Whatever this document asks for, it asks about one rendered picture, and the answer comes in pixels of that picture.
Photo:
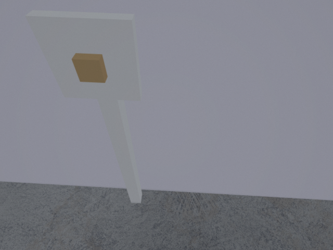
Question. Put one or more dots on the button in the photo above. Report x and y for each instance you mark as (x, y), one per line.
(90, 67)

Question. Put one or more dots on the panel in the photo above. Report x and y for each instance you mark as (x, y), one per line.
(61, 34)

